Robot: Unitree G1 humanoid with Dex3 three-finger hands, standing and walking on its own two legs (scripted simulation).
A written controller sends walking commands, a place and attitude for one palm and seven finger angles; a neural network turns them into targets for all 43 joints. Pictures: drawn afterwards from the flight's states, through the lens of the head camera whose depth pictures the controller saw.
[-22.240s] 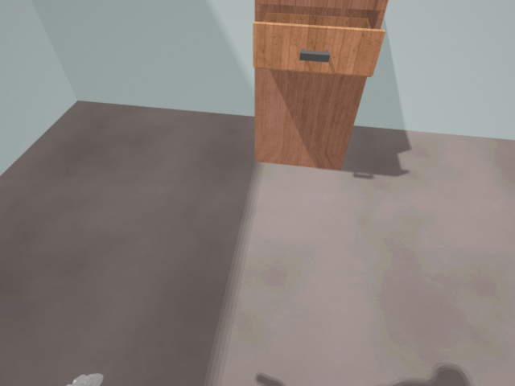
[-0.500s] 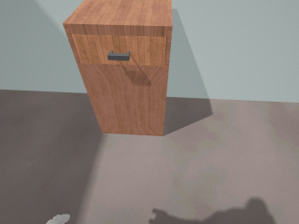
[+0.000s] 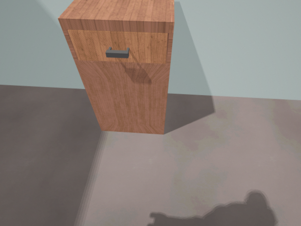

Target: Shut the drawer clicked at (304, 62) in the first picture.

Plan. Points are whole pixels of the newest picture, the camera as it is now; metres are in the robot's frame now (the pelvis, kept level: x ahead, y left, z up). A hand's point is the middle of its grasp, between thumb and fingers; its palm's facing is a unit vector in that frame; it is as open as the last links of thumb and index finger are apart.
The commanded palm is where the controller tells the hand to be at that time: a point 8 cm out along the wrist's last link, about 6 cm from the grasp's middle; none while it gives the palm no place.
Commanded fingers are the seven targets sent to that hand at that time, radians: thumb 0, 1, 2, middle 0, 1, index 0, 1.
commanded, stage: look to check the result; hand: left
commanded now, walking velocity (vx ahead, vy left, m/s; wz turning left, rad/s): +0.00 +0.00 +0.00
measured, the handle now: (118, 51) +0.84 +0.20 -0.02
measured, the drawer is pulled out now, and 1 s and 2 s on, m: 0.00 0.00 0.00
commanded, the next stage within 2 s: stand and wait in 0.08 s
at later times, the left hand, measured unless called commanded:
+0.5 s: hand out of the picture +0.11 +0.25 -0.15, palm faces -0.04 -0.94 -0.34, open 7.4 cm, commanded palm none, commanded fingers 0.00 0.90 0.90 -0.20 -0.30 -0.20 -0.30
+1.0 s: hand out of the picture +0.09 +0.25 -0.16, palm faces -0.05 -0.94 -0.33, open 7.4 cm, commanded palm none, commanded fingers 0.00 0.90 0.90 -0.20 -0.30 -0.20 -0.30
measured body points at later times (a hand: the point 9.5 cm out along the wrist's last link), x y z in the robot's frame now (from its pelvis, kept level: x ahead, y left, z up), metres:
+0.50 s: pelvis +0.01 +0.00 +0.00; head +0.03 +0.00 +0.45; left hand +0.11 +0.29 -0.13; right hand +0.07 -0.29 -0.14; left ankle -0.01 +0.13 -0.75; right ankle +0.01 -0.11 -0.75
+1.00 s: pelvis +0.01 +0.01 +0.00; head +0.02 +0.00 +0.45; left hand +0.09 +0.30 -0.13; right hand +0.06 -0.29 -0.14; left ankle -0.01 +0.13 -0.75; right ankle +0.01 -0.11 -0.75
